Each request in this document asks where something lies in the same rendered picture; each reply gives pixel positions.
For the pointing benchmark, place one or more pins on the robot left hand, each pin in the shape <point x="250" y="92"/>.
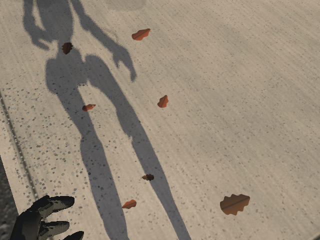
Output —
<point x="28" y="225"/>

